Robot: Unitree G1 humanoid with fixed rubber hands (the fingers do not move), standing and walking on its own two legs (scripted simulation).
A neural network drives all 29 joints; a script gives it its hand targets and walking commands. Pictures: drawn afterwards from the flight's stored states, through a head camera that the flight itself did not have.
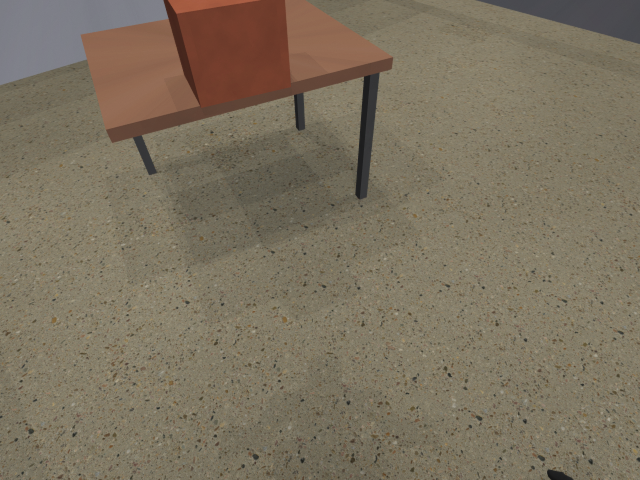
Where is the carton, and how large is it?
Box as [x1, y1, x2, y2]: [164, 0, 290, 107]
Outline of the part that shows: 164,0 184,75 201,107 290,86 284,0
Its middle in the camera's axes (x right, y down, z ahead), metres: -0.27 -0.59 +1.16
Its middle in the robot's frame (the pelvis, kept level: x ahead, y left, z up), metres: +1.28 +0.28 +0.02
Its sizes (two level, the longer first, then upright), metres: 0.287 0.236 0.253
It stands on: a table, 0.67 m high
